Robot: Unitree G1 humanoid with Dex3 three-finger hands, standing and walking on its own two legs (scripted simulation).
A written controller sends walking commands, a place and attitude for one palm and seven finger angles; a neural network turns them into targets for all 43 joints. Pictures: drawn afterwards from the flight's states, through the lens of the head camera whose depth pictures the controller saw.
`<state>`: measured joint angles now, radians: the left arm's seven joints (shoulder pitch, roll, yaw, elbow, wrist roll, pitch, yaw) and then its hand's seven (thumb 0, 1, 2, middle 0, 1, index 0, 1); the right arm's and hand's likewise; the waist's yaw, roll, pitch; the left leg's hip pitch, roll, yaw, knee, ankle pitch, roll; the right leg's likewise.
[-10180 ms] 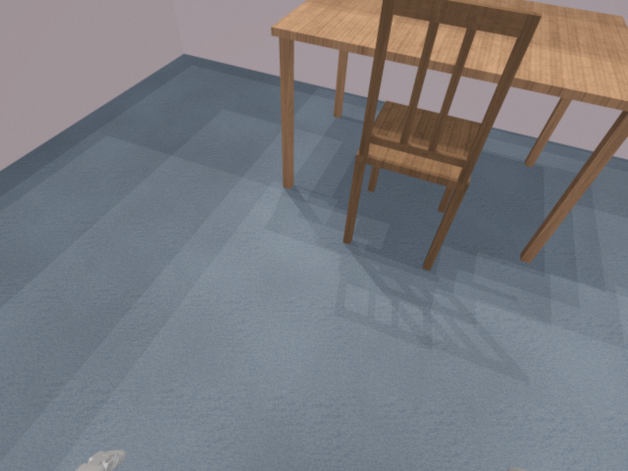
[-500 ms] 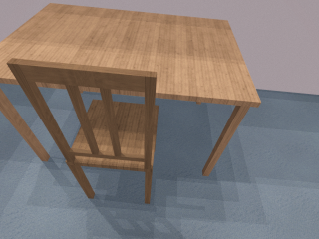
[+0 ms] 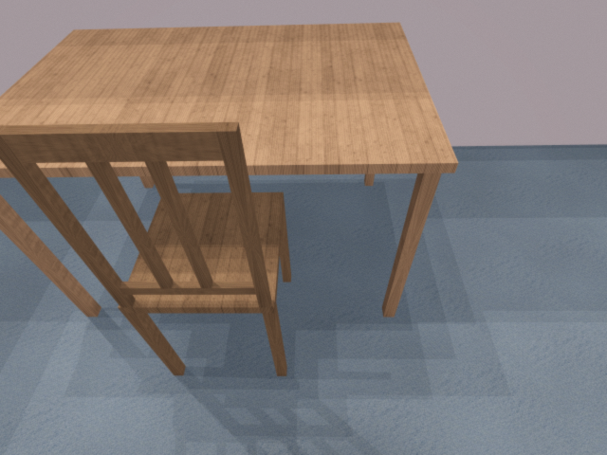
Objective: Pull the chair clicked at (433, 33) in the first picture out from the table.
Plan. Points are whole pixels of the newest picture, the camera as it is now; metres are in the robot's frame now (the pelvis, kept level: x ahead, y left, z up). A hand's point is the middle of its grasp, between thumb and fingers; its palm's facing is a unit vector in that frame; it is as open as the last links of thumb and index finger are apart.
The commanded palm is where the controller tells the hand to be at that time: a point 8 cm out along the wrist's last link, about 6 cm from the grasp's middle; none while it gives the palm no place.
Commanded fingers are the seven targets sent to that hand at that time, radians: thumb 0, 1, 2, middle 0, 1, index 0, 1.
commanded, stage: come to a stop and stand still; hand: left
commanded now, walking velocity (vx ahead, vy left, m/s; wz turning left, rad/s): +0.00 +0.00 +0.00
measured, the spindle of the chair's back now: (138, 233) +0.49 +0.35 -0.04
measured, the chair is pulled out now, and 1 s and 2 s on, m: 0.00 0.00 0.00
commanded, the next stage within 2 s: look again from close up in 1.24 s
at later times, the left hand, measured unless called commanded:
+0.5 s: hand out of the picture -0.06 +0.18 -0.17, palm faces +0.06 -0.99 -0.16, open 7.3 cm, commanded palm none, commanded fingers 0.00 0.90 0.90 -0.20 -0.30 -0.20 -0.30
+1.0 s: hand out of the picture -0.03 +0.19 -0.17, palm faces +0.04 -0.99 -0.15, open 7.3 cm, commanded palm none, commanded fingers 0.00 0.90 0.90 -0.20 -0.30 -0.20 -0.30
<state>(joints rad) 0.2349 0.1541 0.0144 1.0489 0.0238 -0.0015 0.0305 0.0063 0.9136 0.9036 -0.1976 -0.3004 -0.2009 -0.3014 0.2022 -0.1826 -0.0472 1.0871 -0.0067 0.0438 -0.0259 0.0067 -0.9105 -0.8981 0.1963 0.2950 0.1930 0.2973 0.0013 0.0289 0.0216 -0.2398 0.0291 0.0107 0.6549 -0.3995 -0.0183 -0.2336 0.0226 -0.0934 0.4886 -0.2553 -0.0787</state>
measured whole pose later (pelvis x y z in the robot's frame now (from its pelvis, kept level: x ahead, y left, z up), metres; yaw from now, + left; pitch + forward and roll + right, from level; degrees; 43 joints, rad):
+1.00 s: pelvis -0.01 +0.04 +0.01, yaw +0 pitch -1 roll +0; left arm 0.31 0.11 -0.01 1.15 0.01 -0.01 0.04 0.01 0.91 0.90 -0.20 -0.30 -0.20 -0.30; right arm 0.33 -0.09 0.01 1.14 -0.01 -0.02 -0.05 0.01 -0.91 -0.90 0.20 0.30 0.19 0.30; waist 0.01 0.00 0.01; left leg -0.10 -0.02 0.04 0.38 -0.27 0.03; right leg -0.20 -0.01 -0.07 0.40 -0.19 -0.01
